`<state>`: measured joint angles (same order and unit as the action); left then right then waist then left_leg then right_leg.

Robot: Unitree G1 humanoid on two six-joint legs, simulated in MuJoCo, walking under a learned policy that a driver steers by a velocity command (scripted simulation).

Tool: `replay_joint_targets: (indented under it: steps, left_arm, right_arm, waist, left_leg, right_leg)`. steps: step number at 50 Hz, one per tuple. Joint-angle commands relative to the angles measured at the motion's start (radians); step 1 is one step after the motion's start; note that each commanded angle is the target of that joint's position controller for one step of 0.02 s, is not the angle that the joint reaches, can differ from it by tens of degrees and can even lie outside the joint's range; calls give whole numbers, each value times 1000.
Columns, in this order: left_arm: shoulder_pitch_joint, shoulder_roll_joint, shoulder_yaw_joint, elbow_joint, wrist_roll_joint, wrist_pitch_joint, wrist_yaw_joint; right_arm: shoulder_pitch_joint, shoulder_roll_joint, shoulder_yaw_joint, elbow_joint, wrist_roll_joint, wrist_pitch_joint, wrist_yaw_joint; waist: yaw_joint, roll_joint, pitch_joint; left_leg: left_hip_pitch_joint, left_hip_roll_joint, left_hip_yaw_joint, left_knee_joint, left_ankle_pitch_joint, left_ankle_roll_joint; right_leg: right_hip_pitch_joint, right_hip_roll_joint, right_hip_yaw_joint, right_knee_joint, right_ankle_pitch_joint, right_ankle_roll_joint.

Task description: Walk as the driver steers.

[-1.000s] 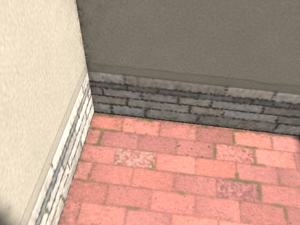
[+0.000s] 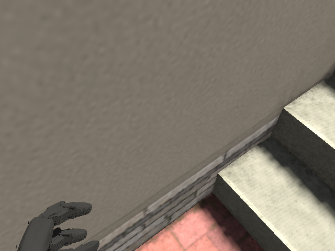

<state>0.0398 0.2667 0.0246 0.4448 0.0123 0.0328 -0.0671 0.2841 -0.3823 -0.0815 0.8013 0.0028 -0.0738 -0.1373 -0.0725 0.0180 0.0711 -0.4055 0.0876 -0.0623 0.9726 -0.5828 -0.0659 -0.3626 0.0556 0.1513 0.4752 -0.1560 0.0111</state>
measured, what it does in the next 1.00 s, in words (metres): steps to the right, turning right: left foot, then right foot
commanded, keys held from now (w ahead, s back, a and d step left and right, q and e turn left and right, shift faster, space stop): w+e+shift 1.00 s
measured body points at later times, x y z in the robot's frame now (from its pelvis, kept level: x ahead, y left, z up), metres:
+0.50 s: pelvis +0.06 -0.16 -0.01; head +0.10 -0.16 +0.44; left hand +0.31 +0.01 -0.10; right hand +0.03 -0.50 -0.10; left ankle +0.06 +0.05 -0.73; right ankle +0.08 -0.32 -0.72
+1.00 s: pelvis +0.20 -0.38 +0.00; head +0.22 -0.40 +0.45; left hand +0.37 -0.17 -0.13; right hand +0.24 -0.72 -0.04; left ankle +0.32 -0.32 -0.46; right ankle +0.07 -0.32 -0.73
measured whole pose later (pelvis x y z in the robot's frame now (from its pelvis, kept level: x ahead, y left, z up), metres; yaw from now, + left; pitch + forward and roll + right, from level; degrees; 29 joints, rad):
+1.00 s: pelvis +0.20 -0.38 +0.00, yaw -51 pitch +4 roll +1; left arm 0.51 0.28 0.02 0.89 0.02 -0.09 0.01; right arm -0.09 -0.19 0.02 0.60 -0.13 0.00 -0.04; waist 0.10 -0.03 -0.02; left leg -1.09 0.00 0.00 1.99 -0.53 0.00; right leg -0.01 0.23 0.43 0.37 -0.33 -0.18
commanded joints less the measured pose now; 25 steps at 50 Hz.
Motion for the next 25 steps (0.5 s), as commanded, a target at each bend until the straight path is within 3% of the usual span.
replay_joint_targets:
  steps: [1, 2, 3, 4, 5, 6, 7, 8, 9, 10, 11, 12, 13, 14, 15, 16, 17, 19, 22, 24, 25]
  left_arm:
    - [1, 186, 79, -77, -16, -2, 19]
    - [-81, 193, 79, -98, -27, -1, 15]
    - [-91, 192, 75, -107, -30, -4, 8]
    - [-62, 192, 73, -103, -36, -9, 3]
    - [-53, 185, 66, -104, -45, -8, 8]
    - [-67, 147, 46, -116, -54, -4, 7]
    - [-24, 52, 17, -135, -35, 1, -4]
    - [-11, 66, 9, -168, 2, -7, -11]
    - [-14, 161, 40, -168, 7, 1, -10]
    - [24, 176, 46, -162, 5, 10, -8]
    - [71, 170, 46, -139, 3, 15, 1]
    - [108, 149, 41, -120, 6, 12, 3]
    - [102, 132, 32, -111, -3, 11, 0]
    - [68, 103, 24, -118, -17, 11, -1]
    - [54, 104, 32, -119, -27, 9, 3]
    - [75, 93, 32, -100, -27, 12, -7]
    - [39, 67, 20, -11, 43, 48, -44]
    - [47, 27, 14, -3, 20, 53, -71]
    - [78, 47, 28, 30, 2, 50, -74]
    - [124, 53, 33, 43, 4, 54, -58]
    - [226, 66, 42, 93, 8, 48, -55]
  right_arm:
    - [80, -81, -7, -55, -17, 5, -16]
    - [93, -63, 3, -54, -15, 6, -16]
    - [67, -62, 10, -55, -1, 1, -10]
    - [66, -80, 8, -54, 23, -5, 0]
    - [124, -111, 4, -43, 39, -3, 3]
    - [249, -123, 3, 11, 28, -6, 3]
    - [332, -160, 0, 52, -17, -5, 14]
    - [316, -200, -15, 25, -66, 9, -4]
    - [194, -167, -7, 6, -45, 13, -19]
    - [85, -144, 2, -14, -30, 3, -28]
    - [30, -118, 8, -28, -32, -2, -27]
    - [9, -118, 5, -27, -29, 1, -21]
    - [-3, -111, 8, -45, -30, 8, -11]
    - [-8, -123, 4, -54, -31, 16, -3]
    - [-3, -145, -10, -51, -19, 23, 10]
    - [7, -183, -27, -53, -21, 26, 20]
    - [17, -145, -49, -50, -20, 39, 24]
    - [47, -173, -70, -44, -15, 30, 24]
    - [-41, -177, -86, -56, -9, 36, 22]
    - [-53, -172, -86, -45, -3, 66, 25]
    - [-46, -152, -83, -43, 8, 85, 32]
  waist:
    - [54, -138, -224]
    - [35, -129, -183]
    - [64, -129, -162]
    - [80, -140, -171]
    - [57, -140, -192]
    - [0, -78, -234]
    - [0, 80, -304]
    - [0, 217, -330]
    - [42, 112, -266]
    - [97, 103, -166]
    - [126, 81, -140]
    - [145, 91, -89]
    - [138, 74, -56]
    - [131, 85, -32]
    - [128, 109, -45]
    - [123, 130, -43]
    - [70, 79, 51]
    - [78, 164, 20]
    - [136, 224, -29]
    - [168, 221, -86]
    - [201, 195, -154]
  left_leg:
    - [-185, -73, 82, 104, 3, -2]
    - [-86, -65, 86, -118, 50, 17]
    - [27, -81, 98, -299, 67, 41]
    - [120, -82, 76, -416, 123, 64]
    - [234, -37, 11, -554, 287, 94]
    - [479, 59, -26, -664, 570, 134]
    - [740, 255, -188, -577, 675, 203]
    - [603, 569, -547, -703, 600, 379]
    - [499, 592, -458, -740, 564, 375]
    - [423, 477, -272, -698, 589, 285]
    - [434, 347, -127, -627, 677, 204]
    - [406, 245, 13, -584, 728, 143]
    - [309, 189, 99, -591, 791, 134]
    - [243, 170, 158, -615, 822, 145]
    - [219, 175, 187, -648, 783, 162]
    - [220, 184, 195, -676, 734, 178]
    - [224, 216, 184, -670, 775, 176]
    - [282, 277, 180, -686, 757, 167]
    - [257, 314, 237, -686, 698, 140]
    - [310, 309, 266, -576, 769, 142]
    - [318, 284, 284, -438, 715, 146]
  right_leg:
    - [293, -155, 144, -55, 760, -324]
    - [206, -118, 126, -69, 702, -289]
    - [158, -97, 151, -111, 623, -270]
    - [145, -98, 204, -143, 514, -257]
    - [110, -106, 273, -114, 351, -226]
    - [-49, -81, 253, 37, 145, -166]
    - [-290, 3, 182, 296, -273, -113]
    - [-426, 26, 189, 566, -433, -18]
    - [-452, -38, 166, 787, -356, 22]
    - [-455, -67, 132, 905, -286, 16]
    - [-460, -67, 110, 942, -234, 5]
    - [-454, -73, 72, 876, -146, -5]
    - [-366, -52, 10, 796, -90, -1]
    - [-297, -50, -34, 702, -77, 7]
    - [-228, -61, -58, 622, -74, 24]
    - [-178, -71, -68, 531, -67, 31]
    - [-237, -70, -130, 468, -39, 14]
    - [-197, -134, -134, 365, -43, -16]
    - [-39, -175, -172, 279, -103, -48]
    - [52, -135, -239, 197, -188, -80]
    - [147, -83, -266, 137, -230, -101]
